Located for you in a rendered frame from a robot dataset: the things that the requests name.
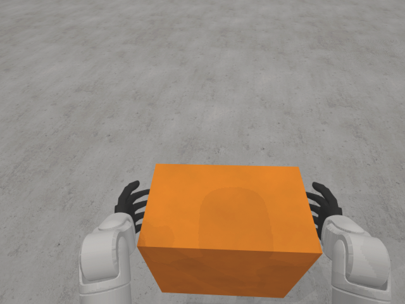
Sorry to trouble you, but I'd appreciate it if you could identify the left robot forearm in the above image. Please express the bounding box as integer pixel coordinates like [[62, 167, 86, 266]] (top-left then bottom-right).
[[78, 212, 136, 304]]

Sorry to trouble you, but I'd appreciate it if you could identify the carton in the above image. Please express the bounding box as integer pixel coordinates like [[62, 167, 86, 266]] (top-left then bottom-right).
[[137, 163, 323, 298]]

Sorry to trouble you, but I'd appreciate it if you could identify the right robot forearm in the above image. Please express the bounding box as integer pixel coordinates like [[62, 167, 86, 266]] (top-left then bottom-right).
[[321, 215, 392, 304]]

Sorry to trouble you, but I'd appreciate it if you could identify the robot left hand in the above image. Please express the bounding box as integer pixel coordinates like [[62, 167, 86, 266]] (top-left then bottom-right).
[[115, 180, 150, 233]]

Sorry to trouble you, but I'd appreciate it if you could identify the robot right hand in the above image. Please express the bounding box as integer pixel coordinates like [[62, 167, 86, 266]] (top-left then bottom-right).
[[306, 182, 342, 240]]

